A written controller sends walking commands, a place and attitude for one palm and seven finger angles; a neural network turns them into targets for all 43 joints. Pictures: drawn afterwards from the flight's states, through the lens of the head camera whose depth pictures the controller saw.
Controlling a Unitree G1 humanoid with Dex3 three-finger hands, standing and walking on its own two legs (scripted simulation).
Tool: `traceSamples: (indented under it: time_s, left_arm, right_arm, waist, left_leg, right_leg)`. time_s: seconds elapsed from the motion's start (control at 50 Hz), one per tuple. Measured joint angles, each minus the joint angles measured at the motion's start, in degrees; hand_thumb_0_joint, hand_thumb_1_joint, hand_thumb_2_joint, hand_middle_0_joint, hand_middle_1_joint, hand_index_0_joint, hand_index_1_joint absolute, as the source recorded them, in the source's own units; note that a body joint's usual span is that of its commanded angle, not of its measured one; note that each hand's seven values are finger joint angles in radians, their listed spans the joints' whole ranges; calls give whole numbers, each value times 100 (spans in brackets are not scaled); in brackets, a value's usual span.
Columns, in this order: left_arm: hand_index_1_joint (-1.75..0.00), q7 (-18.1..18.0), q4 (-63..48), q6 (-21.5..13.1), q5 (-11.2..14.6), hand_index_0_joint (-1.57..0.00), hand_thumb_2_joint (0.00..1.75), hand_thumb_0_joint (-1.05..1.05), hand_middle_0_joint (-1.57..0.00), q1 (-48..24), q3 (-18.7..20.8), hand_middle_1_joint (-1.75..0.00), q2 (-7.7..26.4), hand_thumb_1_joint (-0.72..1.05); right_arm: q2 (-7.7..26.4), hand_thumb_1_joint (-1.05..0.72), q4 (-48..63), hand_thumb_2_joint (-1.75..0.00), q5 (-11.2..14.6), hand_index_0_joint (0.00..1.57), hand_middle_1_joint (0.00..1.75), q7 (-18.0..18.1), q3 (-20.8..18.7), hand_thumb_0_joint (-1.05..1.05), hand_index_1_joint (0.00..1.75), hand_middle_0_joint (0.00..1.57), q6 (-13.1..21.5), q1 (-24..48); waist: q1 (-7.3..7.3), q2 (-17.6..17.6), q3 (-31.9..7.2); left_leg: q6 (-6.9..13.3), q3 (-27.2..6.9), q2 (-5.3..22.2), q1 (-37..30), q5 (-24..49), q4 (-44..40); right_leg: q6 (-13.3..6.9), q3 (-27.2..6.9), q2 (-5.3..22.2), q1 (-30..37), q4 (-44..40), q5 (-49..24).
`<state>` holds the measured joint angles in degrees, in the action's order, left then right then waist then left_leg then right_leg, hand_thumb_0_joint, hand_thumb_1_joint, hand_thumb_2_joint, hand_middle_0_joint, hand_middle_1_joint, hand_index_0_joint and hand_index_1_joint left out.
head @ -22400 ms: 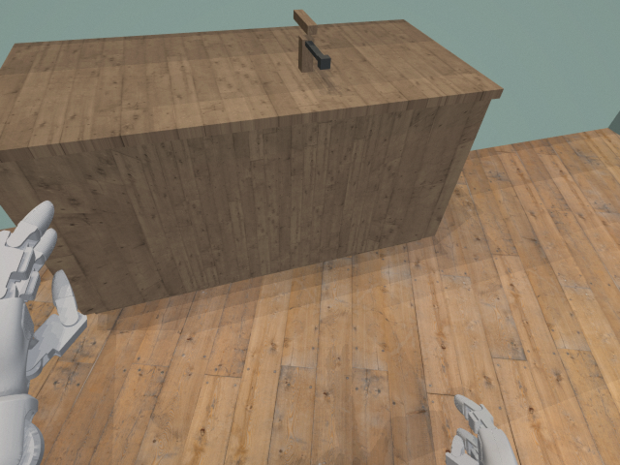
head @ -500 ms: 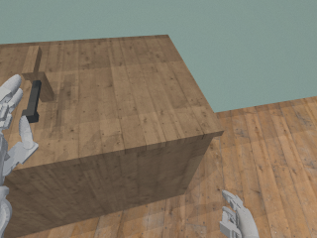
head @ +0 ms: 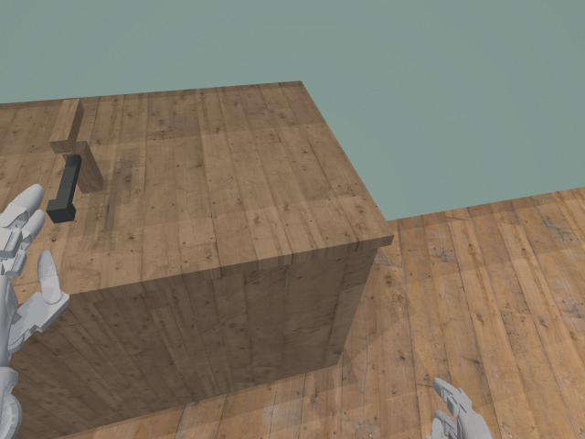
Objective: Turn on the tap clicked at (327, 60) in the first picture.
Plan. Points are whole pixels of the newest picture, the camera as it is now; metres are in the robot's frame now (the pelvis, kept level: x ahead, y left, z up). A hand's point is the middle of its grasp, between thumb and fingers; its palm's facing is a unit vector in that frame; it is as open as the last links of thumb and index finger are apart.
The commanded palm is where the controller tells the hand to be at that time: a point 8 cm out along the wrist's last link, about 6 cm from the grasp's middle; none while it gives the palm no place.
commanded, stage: come to a stop and stand still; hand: left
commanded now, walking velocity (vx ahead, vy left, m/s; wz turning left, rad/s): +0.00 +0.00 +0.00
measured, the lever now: (61, 210) +0.40 +0.40 +0.07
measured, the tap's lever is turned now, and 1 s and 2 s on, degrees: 0 0 0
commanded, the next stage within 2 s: look again from close up in 0.24 s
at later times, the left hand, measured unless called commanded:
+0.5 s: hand (64, 279) +0.23 +0.27 +0.16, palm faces +0.42 -0.85 -0.33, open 7.4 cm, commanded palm +0.17 +0.29 +0.18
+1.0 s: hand (46, 254) +0.25 +0.29 +0.17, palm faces +0.43 -0.79 -0.44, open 7.4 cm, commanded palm +0.17 +0.30 +0.18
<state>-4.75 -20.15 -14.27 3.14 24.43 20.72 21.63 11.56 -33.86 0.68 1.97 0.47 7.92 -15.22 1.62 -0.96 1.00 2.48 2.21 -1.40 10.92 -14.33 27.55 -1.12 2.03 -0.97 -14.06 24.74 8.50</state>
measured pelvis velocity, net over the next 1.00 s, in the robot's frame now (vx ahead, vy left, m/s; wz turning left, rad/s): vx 0.02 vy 0.02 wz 0.04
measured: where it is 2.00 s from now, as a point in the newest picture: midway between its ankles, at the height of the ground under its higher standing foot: outside the picture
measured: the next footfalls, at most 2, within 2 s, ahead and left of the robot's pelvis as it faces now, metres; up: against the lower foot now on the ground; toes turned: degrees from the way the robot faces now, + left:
none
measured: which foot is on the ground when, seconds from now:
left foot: down 0.00-1.00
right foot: down 0.00-1.00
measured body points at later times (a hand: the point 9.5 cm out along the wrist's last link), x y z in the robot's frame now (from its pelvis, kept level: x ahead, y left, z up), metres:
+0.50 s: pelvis +0.01 +0.01 +0.00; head +0.02 +0.03 +0.45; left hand +0.20 +0.31 +0.18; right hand +0.18 -0.20 -0.07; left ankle +0.01 +0.09 -0.74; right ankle +0.06 -0.10 -0.74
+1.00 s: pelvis +0.02 +0.02 +0.00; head +0.05 +0.05 +0.45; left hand +0.22 +0.33 +0.20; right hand +0.22 -0.19 -0.07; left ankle +0.01 +0.09 -0.74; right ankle +0.06 -0.10 -0.74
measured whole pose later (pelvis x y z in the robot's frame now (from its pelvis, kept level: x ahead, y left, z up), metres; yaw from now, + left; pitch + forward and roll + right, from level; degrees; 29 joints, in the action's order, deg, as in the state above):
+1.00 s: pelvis +0.02 +0.02 +0.00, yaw +2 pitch -1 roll -1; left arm -3.3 -23.0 -13.7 -1.7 15.4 22.0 24.1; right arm 10.7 -32.5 -0.7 1.2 0.7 8.8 -12.4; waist 4.0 -2.0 4.6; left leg 3.9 0.7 -2.9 10.6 -15.6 27.4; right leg 0.3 2.3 -0.1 -12.7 23.7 9.8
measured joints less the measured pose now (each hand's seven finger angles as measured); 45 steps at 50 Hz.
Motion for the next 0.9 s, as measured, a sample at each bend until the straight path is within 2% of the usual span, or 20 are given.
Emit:
traceSamples:
  time_s: [0.04, 0.1, 0.18, 0.24, 0.34, 0.42, 0.52, 0.6, 0.74, 0.9]
  left_arm:
    - [-30, -68, 153, 46, 2, -22, 90, 1, -21, -232, 84, -31, -97, 89]
    - [-30, -153, 149, 59, -51, -21, 90, 1, -21, -491, -33, -31, -347, 89]
    - [-30, -156, -93, 17, -160, -21, 90, 1, -20, -544, -346, -31, -506, 89]
    - [-30, -102, -205, -29, -219, -21, 90, 1, -20, -435, -383, -31, -371, 89]
    - [-30, -45, -164, -49, -206, -21, 90, 1, -21, -239, -123, -31, -88, 89]
    - [-30, -50, -160, -15, -170, -22, 90, 1, -21, -217, -9, -31, -104, 89]
    - [-30, -61, -270, 38, -167, -21, 90, 1, -21, -277, -133, -31, -290, 89]
    - [-30, -60, -350, 76, -165, -21, 90, 1, -21, -292, -201, -31, -307, 89]
    - [-30, -62, -531, 108, -114, -21, 90, 1, -21, -207, -78, -31, -138, 89]
    - [-30, -81, -641, 156, -85, -21, 90, 1, -21, -130, -70, -31, -161, 89]
  right_arm:
    - [29, -90, -28, -90, -1, 20, 30, 22, 23, 1, 30, 20, 50, -32]
    - [87, -90, -53, -90, -17, 20, 30, 8, 41, 1, 30, 20, 158, -60]
    - [96, -90, -31, -90, -41, 20, 30, -37, 59, 1, 30, 20, 253, -3]
    - [34, -90, 23, -90, -63, 20, 30, -62, 76, 1, 30, 20, 258, 69]
    - [-72, -90, 94, -90, -71, 20, 30, -74, 101, 1, 30, 20, 222, 53]
    - [-77, -90, 47, -90, -68, 20, 30, -98, 117, 1, 30, 20, 226, -5]
    - [-45, -90, -58, -90, -76, 20, 30, -125, 112, 1, 30, 20, 215, 50]
    - [-61, -90, -54, -90, -82, 20, 30, -128, 100, 1, 30, 20, 162, 188]
    - [-107, -90, 95, -90, -66, 20, 30, -110, 77, 1, 30, 20, 59, 385]
    - [-90, -90, 156, -90, -50, 20, 30, -92, 49, 1, 30, 20, -54, 417]
  waist:
    - [77, -19, 4]
    - [154, -25, 22]
    - [114, -60, 65]
    - [18, -96, 78]
    - [-66, -93, 62]
    - [-2, -83, 103]
    - [79, -69, 199]
    - [57, -78, 258]
    - [-6, -126, 301]
    - [51, -110, 314]
  left_leg:
    - [-11, -17, 31, 16, 37, -16]
    - [-9, -42, 57, 26, 90, -61]
    - [4, -40, 30, -5, 151, -129]
    - [17, -14, -3, -28, 154, -154]
    - [33, -4, -26, -69, 134, -223]
    - [53, -21, -49, -114, 111, -275]
    - [82, -43, -88, -181, 52, -283]
    - [97, -49, -103, -218, -1, -263]
    - [113, -47, -127, -249, -59, -247]
    - [124, -63, -156, -255, -79, -245]
  right_leg:
    - [-3, 10, -35, 19, -81, -31]
    - [9, 8, -76, 40, -158, 55]
    - [24, -44, -76, 73, -228, -10]
    - [29, -92, -56, 87, -263, -157]
    - [35, -118, -43, 125, -334, -207]
    - [52, -107, -21, 169, -370, -170]
    - [91, -92, 16, 230, -342, -82]
    - [112, -89, 31, 267, -318, -25]
    - [139, -95, 55, 281, -265, 52]
    - [162, -81, 84, 286, -241, 91]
